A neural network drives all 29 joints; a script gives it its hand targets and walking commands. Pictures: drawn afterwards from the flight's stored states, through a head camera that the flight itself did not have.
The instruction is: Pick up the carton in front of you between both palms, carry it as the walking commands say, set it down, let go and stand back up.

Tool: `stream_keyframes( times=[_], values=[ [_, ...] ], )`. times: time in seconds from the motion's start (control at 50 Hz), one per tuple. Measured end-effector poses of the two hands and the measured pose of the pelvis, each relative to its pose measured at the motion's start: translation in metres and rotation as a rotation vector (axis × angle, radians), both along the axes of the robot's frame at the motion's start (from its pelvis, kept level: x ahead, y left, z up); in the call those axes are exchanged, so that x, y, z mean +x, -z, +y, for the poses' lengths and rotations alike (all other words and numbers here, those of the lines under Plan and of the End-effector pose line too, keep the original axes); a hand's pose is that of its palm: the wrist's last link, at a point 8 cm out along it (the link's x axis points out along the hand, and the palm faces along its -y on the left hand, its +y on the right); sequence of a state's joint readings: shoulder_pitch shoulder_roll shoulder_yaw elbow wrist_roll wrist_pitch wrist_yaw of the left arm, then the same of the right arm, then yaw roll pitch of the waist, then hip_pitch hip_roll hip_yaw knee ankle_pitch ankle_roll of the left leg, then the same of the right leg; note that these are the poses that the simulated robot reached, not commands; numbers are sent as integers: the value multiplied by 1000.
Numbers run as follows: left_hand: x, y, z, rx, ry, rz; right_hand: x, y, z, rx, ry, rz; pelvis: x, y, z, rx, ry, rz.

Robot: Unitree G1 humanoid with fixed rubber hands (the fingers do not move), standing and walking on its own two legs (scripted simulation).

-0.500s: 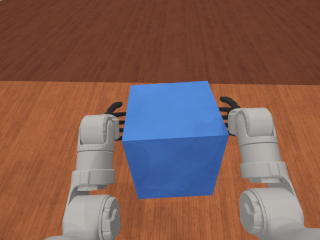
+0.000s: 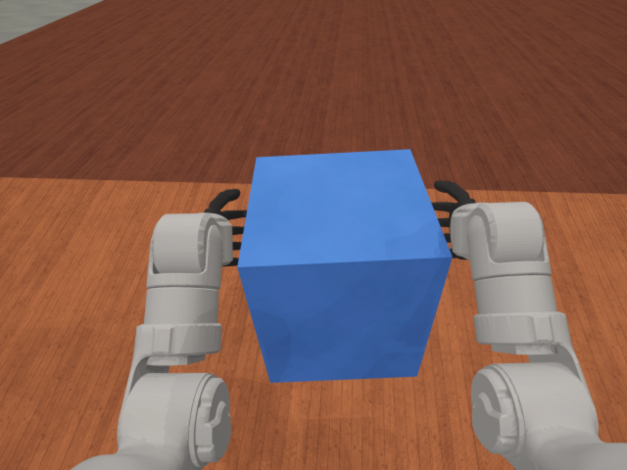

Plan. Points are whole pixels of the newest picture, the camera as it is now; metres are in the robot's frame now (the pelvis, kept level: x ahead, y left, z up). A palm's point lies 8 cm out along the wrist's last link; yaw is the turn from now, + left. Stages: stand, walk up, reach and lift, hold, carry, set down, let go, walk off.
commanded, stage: carry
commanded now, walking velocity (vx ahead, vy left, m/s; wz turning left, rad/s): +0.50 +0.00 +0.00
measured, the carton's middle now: (338, 269) +0.36 +0.00 +0.08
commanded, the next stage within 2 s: none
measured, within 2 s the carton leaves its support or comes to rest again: neither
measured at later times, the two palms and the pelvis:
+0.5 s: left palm (228, 172) +0.49 +0.16 +0.16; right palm (422, 152) +0.52 -0.14 +0.17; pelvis +0.13 -0.01 +0.00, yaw +0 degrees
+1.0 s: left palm (259, 55) +0.80 +0.14 +0.24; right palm (408, 42) +0.81 -0.16 +0.25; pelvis +0.42 -0.02 +0.07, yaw +0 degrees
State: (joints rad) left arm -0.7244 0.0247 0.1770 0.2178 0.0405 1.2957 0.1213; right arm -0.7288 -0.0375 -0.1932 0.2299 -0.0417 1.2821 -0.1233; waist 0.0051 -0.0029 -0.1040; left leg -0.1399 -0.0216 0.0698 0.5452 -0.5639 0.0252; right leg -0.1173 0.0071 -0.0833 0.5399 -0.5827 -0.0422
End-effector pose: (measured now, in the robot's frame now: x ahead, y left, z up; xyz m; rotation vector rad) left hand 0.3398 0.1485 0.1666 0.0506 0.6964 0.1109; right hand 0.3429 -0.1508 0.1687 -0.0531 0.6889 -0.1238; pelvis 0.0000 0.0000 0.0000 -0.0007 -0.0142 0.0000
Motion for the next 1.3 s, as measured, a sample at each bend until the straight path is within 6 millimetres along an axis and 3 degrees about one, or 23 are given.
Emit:
stream_keyframes(
  times=[0.12,0.26,0.36,0.44,0.5,0.56,0.64,0.7,0.84,0.94,1.08,1.18,1.3],
  values=[
    [34,-21,-1,-2,-1,-31,32,-20,-1,9,6,-31,27,7,0,3,8,17],
    [70,-15,-13,8,4,52,66,-10,-13,25,19,52,60,1,-5,-12,5,16],
    [90,-12,-5,10,-54,35,113,-18,-4,25,-38,34,73,3,-16,26,-1,50],
    [114,-4,7,-5,-100,42,149,-11,9,56,-48,45,101,3,-16,32,9,60],
    [150,2,10,-30,-99,46,176,-4,11,56,-26,49,131,4,-10,55,6,48],
    [196,1,-2,-51,-37,41,193,3,-3,39,40,39,161,0,1,55,6,23],
    [249,-14,-28,-49,35,57,210,2,-26,49,124,53,195,-22,12,41,2,27],
    [286,-30,-41,-49,66,47,235,-14,-37,60,166,40,223,-38,17,26,16,34],
    [376,-70,-43,-78,62,-21,332,-66,-41,50,174,-28,309,-58,9,-8,18,62],
    [438,-76,-30,-56,9,-6,419,-79,-30,32,97,-8,387,-59,-10,-50,7,61],
    [480,-76,12,-36,-136,61,521,-90,17,52,-72,64,461,-94,-29,-22,-3,52],
    [534,-107,28,-42,-181,8,582,-115,33,92,-89,16,514,-111,-25,-3,-21,64],
    [626,-132,32,-41,-129,-16,654,-136,34,75,-45,-14,600,-113,-2,20,-18,78]
  ],
)
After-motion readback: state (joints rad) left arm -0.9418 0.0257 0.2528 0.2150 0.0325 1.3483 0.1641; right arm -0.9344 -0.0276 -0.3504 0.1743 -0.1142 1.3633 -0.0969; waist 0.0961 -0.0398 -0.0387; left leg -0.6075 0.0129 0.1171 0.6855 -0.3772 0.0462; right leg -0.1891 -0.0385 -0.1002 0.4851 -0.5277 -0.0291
